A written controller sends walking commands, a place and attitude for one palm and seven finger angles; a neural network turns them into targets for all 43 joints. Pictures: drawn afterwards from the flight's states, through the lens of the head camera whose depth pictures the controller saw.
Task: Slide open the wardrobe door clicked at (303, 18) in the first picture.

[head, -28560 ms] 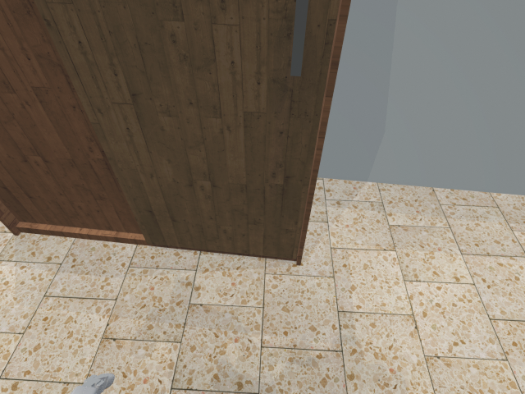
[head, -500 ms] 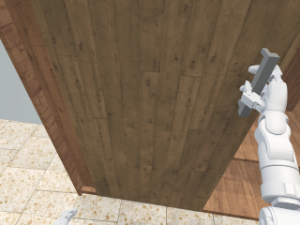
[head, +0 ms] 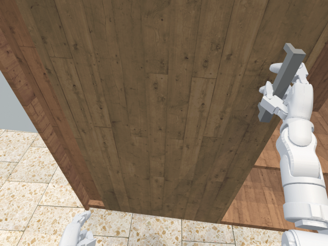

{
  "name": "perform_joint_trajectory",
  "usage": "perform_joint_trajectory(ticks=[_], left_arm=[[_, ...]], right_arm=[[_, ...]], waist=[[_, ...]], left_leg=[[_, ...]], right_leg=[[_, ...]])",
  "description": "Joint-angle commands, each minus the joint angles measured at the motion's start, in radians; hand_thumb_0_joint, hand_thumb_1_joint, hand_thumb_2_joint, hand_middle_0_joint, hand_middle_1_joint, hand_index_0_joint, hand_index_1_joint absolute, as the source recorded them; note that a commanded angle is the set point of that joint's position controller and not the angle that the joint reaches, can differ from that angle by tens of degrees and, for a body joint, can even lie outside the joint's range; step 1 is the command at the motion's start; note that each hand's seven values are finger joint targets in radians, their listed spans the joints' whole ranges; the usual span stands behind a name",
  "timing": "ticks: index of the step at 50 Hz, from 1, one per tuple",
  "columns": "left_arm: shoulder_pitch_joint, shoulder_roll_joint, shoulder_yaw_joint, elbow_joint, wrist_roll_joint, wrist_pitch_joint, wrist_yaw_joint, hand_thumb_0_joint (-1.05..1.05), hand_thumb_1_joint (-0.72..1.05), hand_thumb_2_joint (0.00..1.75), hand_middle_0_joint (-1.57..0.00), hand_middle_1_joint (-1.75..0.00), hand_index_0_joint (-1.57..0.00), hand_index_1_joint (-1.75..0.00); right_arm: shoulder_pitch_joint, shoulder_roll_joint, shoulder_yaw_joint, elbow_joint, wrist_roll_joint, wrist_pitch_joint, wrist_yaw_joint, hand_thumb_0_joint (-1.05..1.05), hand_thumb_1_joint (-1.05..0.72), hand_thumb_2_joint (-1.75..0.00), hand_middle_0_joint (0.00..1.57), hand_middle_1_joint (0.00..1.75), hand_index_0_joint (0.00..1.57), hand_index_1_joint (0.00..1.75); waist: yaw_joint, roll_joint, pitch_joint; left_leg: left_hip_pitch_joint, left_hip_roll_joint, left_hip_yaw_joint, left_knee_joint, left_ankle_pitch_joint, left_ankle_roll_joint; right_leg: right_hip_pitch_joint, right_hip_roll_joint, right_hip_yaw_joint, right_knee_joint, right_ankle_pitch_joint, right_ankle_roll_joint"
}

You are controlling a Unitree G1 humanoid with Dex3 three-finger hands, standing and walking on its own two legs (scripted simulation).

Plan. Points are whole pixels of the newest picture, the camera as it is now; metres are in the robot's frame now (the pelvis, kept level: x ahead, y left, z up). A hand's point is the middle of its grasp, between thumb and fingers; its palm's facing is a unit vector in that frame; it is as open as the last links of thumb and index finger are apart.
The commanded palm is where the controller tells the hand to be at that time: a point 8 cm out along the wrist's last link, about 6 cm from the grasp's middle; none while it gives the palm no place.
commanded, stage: stop walking and hold the door there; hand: right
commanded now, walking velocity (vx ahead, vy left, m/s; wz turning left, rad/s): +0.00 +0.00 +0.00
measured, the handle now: (275, 84) +0.43 -0.22 +0.23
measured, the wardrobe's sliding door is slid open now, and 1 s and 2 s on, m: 0.52 0.52 0.52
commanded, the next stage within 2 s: loosen the grip on the handle in 1.36 s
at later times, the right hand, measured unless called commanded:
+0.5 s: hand (270, 98) +0.39 -0.20 +0.22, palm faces +0.19 +0.97 -0.14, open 6.2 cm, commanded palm +0.36 -0.26 +0.21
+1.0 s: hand (271, 99) +0.38 -0.20 +0.22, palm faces +0.04 +1.00 -0.07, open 6.3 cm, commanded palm +0.36 -0.25 +0.21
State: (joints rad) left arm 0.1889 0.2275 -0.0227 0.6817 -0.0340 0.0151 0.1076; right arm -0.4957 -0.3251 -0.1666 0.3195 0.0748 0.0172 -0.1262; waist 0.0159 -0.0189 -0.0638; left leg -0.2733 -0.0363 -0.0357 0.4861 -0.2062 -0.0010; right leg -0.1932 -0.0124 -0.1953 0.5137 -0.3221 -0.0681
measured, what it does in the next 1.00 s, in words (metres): steps to the right: right foot, then left foot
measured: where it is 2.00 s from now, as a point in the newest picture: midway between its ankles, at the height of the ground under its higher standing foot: outside the picture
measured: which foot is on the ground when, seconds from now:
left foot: down 0.00-0.52, up 0.54-0.72, down 0.74-1.00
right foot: down 0.00-0.30, up 0.32-0.46, down 0.48-1.00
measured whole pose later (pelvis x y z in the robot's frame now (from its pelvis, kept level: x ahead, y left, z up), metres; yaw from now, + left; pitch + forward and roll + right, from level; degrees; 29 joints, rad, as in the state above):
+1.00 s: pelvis -0.06 -0.10 +0.00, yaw +6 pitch -1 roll +0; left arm 0.22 0.24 -0.02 0.73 -0.02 -0.01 0.10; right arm -0.70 -0.27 -0.12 0.47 0.08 -0.01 -0.12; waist 0.04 0.01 0.02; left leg -0.27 0.02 0.09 0.56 -0.29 0.00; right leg -0.23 -0.03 -0.23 0.54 -0.30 -0.08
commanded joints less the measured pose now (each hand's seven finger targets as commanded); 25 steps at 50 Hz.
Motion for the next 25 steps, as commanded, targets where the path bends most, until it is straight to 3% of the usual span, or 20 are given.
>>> perform_joint_trajectory(ticks=[1,3,7,8,11,12,13,15,17,18,19,21,23,24,25], left_arm=[[-0.112,0.142,0.044,-0.150,0.003,-0.046,0.008,0.00,0.90,0.90,-0.20,-0.30,-0.20,-0.30],[-0.118,0.144,0.045,-0.150,0.003,-0.048,0.009,0.00,0.90,0.90,-0.20,-0.30,-0.20,-0.30],[-0.120,0.146,0.048,-0.151,0.003,-0.042,0.012,0.00,0.90,0.90,-0.20,-0.30,-0.20,-0.30],[-0.119,0.151,0.048,-0.150,0.003,-0.037,0.014,0.00,0.90,0.90,-0.20,-0.30,-0.20,-0.30],[-0.125,0.151,0.050,-0.164,-0.001,-0.017,0.013,0.00,0.90,0.90,-0.20,-0.30,-0.20,-0.30],[-0.124,0.161,0.057,-0.163,-0.001,-0.008,0.017,0.00,0.90,0.90,-0.20,-0.30,-0.20,-0.30],[-0.126,0.161,0.057,-0.168,-0.002,0.002,0.016,0.00,0.90,0.90,-0.20,-0.30,-0.20,-0.30],[-0.138,0.153,0.053,-0.179,-0.001,0.014,0.011,0.00,0.90,0.90,-0.20,-0.30,-0.20,-0.30],[-0.145,0.154,0.056,-0.178,-0.005,0.017,0.004,0.00,0.90,0.90,-0.20,-0.30,-0.20,-0.30],[-0.147,0.148,0.050,-0.180,-0.005,0.017,0.000,0.00,0.90,0.90,-0.20,-0.30,-0.20,-0.30],[-0.143,0.152,0.050,-0.174,-0.003,0.017,-0.001,0.00,0.90,0.90,-0.20,-0.30,-0.20,-0.30],[-0.140,0.145,0.046,-0.159,0.000,0.024,-0.003,0.00,0.90,0.90,-0.20,-0.30,-0.20,-0.30],[-0.136,0.139,0.048,-0.137,0.003,0.032,-0.002,0.00,0.90,0.90,-0.20,-0.30,-0.20,-0.30],[-0.137,0.139,0.051,-0.139,0.003,0.035,-0.004,0.00,0.90,0.90,-0.20,-0.30,-0.20,-0.30],[-0.136,0.161,0.066,-0.146,0.003,0.036,-0.005,0.00,0.90,0.90,-0.20,-0.30,-0.20,-0.30]], right_arm=[[-0.453,-0.158,-0.003,-0.343,-0.012,-0.120,0.011,0.00,-0.90,-0.90,0.45,1.40,0.45,1.40],[-0.453,-0.174,-0.015,-0.352,-0.012,-0.120,0.009,0.00,-0.90,-0.90,0.45,1.40,0.45,1.40],[-0.447,-0.194,-0.030,-0.348,-0.011,-0.117,0.006,0.00,-0.90,-0.90,0.45,1.40,0.45,1.40],[-0.438,-0.216,-0.051,-0.322,-0.015,-0.114,0.000,0.00,-0.90,-0.90,0.45,1.40,0.45,1.40],[-0.460,-0.210,-0.035,-0.345,-0.016,-0.104,-0.006,0.00,-0.90,-0.90,0.45,1.40,0.45,1.40],[-0.455,-0.260,-0.078,-0.329,-0.017,-0.100,-0.013,0.00,-0.90,-0.90,0.45,1.40,0.45,1.40],[-0.453,-0.267,-0.085,-0.306,-0.022,-0.093,-0.015,0.00,-0.90,-0.90,0.45,1.40,0.45,1.40],[-0.472,-0.283,-0.104,-0.280,-0.019,-0.079,-0.015,0.00,-0.90,-0.90,0.45,1.40,0.45,1.40],[-0.498,-0.301,-0.114,-0.263,-0.015,-0.062,-0.011,0.00,-0.90,-0.90,0.45,1.40,0.45,1.40],[-0.507,-0.289,-0.108,-0.243,-0.017,-0.054,-0.008,0.00,-0.90,-0.90,0.45,1.40,0.45,1.40],[-0.539,-0.335,-0.150,-0.227,-0.022,-0.051,-0.010,0.00,-0.90,-0.90,0.45,1.40,0.45,1.40],[-0.597,-0.310,-0.127,-0.213,-0.026,-0.052,-0.001,0.00,-0.90,-0.90,0.45,1.40,0.45,1.40],[-0.625,-0.290,-0.113,-0.171,-0.025,-0.060,0.009,0.00,-0.90,-0.90,0.45,1.40,0.45,1.40],[-0.652,-0.252,-0.080,-0.164,-0.021,-0.067,0.017,0.00,-0.90,-0.90,0.45,1.40,0.45,1.40],[-0.674,-0.237,-0.073,-0.143,-0.016,-0.075,0.022,0.00,-0.90,-0.90,0.45,1.40,0.45,1.40]], waist=[[-0.011,-0.042,-0.307],[-0.012,-0.058,-0.308],[-0.012,-0.015,-0.311],[-0.014,-0.019,-0.300],[-0.012,-0.011,-0.312],[-0.013,0.024,-0.314],[-0.018,0.046,-0.317],[-0.032,0.137,-0.307],[-0.041,0.169,-0.305],[-0.042,0.191,-0.315],[-0.037,0.206,-0.334],[-0.018,0.186,-0.364],[-0.007,0.167,-0.380],[-0.003,0.137,-0.374],[-0.008,0.049,-0.348]], left_leg=[[0.054,0.122,-0.039,0.016,0.337,0.020],[0.046,0.122,-0.035,0.016,0.321,0.016],[0.076,0.140,-0.059,-0.005,0.399,0.022],[0.090,0.162,-0.086,-0.003,0.457,0.032],[0.124,0.246,-0.160,0.013,0.609,0.065],[0.139,0.281,-0.187,0.007,0.665,0.077],[0.175,0.319,-0.222,0.007,0.711,0.097],[0.246,0.394,-0.285,-0.023,0.774,0.132],[0.278,0.436,-0.302,-0.044,0.745,0.151],[0.300,0.446,-0.283,-0.034,0.737,0.155],[0.308,0.441,-0.256,-0.026,0.740,0.151],[0.262,0.413,-0.186,-0.007,0.660,0.121],[0.182,0.348,-0.088,0.029,0.501,0.062],[0.134,0.297,-0.035,0.072,0.402,0.031],[0.046,0.220,0.022,0.137,0.252,-0.006]], right_leg=[[0.185,-0.206,0.155,-0.046,0.580,0.064],[0.198,-0.213,0.152,-0.042,0.602,0.060],[0.165,-0.196,0.141,-0.031,0.485,0.059],[0.135,-0.185,0.142,-0.017,0.464,0.060],[0.081,-0.145,0.140,0.051,0.389,0.071],[0.050,-0.130,0.145,0.083,0.343,0.077],[-0.003,-0.107,0.149,0.116,0.226,0.085],[-0.128,-0.055,0.179,0.172,-0.081,0.090],[-0.200,-0.029,0.221,0.234,-0.189,0.089],[-0.215,-0.028,0.233,0.237,-0.199,0.090],[-0.208,-0.023,0.229,0.221,-0.186,0.093],[-0.114,-0.012,0.201,0.134,-0.108,0.098],[0.049,-0.001,0.116,-0.029,0.055,0.097],[0.114,-0.019,0.086,-0.081,0.134,0.085],[0.151,-0.096,0.139,-0.087,0.205,0.045]])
